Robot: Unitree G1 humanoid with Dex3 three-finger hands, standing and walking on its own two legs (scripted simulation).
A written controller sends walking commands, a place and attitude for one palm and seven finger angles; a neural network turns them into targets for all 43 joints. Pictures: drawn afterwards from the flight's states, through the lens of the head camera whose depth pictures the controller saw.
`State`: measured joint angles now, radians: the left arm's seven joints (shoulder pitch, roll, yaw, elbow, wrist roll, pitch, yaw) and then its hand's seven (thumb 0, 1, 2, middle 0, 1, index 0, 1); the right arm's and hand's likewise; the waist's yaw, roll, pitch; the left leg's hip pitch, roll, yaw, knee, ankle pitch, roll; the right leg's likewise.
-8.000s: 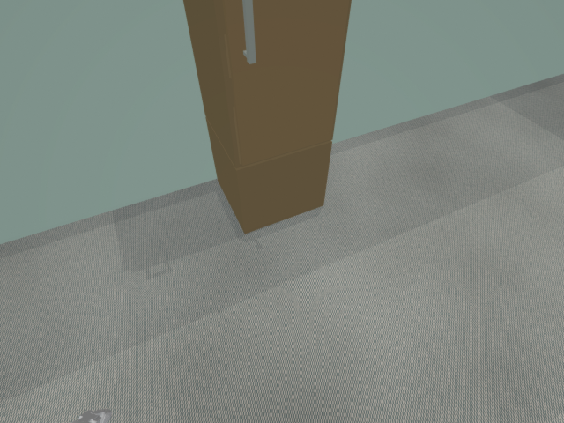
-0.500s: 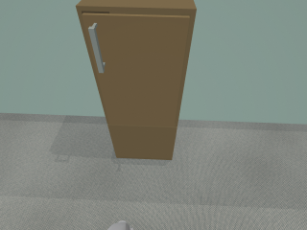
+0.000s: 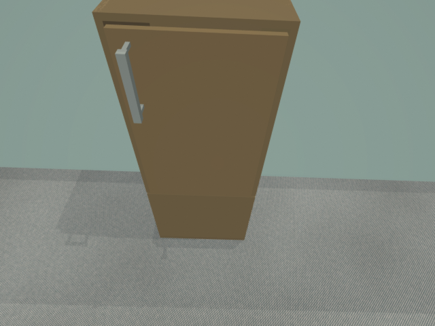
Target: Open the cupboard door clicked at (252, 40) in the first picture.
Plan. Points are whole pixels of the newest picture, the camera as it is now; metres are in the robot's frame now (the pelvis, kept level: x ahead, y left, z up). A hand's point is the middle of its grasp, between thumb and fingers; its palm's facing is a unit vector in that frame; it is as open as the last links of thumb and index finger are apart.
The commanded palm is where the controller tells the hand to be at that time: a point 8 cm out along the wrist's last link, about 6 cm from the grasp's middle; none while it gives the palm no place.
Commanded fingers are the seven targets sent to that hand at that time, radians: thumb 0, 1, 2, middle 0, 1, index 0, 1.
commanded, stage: come to a stop and stand still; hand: left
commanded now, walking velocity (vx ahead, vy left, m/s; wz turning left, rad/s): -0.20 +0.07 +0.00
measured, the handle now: (132, 85) +0.57 +0.23 +0.13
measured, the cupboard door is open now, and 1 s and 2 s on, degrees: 0 0 0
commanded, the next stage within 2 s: look again from close up in 0.66 s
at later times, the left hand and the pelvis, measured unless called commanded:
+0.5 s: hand out of the picture +0.01 +0.20 -0.18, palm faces +0.06 -0.97 -0.22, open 7.4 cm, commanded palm none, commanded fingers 0.00 0.90 0.90 -0.20 -0.30 -0.20 -0.30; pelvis -0.05 +0.01 -0.01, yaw +0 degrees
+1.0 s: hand out of the picture -0.03 +0.15 -0.18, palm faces +0.00 -0.98 -0.20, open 7.3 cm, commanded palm none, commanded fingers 0.00 0.90 0.90 -0.20 -0.30 -0.20 -0.30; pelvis -0.03 -0.02 -0.01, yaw -1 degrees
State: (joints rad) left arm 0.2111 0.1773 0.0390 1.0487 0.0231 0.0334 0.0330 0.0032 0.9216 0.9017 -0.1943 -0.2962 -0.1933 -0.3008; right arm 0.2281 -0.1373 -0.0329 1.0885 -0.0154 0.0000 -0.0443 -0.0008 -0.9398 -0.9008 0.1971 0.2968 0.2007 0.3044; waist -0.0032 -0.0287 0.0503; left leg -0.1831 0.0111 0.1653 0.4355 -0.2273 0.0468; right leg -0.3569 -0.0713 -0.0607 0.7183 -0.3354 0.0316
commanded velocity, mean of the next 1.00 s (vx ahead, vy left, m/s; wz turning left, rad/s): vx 0.02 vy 0.00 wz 0.00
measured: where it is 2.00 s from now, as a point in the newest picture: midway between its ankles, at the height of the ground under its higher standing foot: outside the picture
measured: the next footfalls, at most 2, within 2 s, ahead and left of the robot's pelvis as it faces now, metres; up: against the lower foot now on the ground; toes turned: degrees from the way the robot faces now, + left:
right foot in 0.06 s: +0.07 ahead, -0.13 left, +0.00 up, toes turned -6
left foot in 0.46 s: -0.02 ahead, +0.10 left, +0.00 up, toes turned +2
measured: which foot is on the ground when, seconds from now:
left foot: down 0.00-0.08, up 0.10-0.44, down 0.46-1.00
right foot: up 0.00-0.04, down 0.06-0.50, up 0.52-0.76, down 0.78-1.00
